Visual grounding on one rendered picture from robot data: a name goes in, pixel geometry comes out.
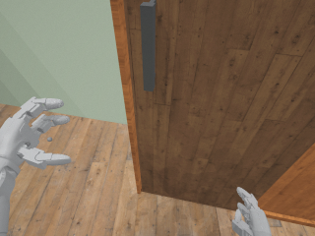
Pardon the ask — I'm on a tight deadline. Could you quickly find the handle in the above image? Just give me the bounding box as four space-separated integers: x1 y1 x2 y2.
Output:
140 0 157 91

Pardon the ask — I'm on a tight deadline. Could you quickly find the right robot hand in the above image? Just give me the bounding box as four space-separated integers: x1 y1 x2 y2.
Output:
231 187 272 236

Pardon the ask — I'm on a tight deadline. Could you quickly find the left robot hand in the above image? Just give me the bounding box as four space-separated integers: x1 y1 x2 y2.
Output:
0 96 72 170

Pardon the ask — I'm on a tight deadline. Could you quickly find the wardrobe door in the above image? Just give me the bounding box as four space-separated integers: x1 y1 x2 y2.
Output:
257 143 315 221
123 0 315 211

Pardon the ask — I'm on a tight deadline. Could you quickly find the robot left forearm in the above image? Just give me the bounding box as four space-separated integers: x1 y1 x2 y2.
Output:
0 156 21 236

